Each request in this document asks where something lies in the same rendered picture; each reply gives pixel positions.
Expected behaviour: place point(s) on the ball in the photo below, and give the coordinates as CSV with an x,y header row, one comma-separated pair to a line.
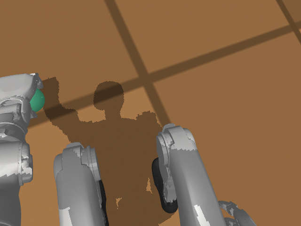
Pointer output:
x,y
37,101

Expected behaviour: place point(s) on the left robot arm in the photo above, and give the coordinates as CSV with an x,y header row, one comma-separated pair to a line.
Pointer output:
x,y
16,163

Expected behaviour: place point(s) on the left robot foot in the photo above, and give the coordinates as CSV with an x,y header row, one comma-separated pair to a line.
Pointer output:
x,y
103,208

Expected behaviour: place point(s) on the left robot hand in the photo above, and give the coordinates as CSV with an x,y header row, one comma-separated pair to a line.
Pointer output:
x,y
20,85

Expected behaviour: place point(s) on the right robot hand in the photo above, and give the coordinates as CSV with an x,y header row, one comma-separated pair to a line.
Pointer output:
x,y
241,218

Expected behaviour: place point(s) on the right robot foot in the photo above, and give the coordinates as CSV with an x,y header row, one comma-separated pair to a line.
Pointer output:
x,y
158,181

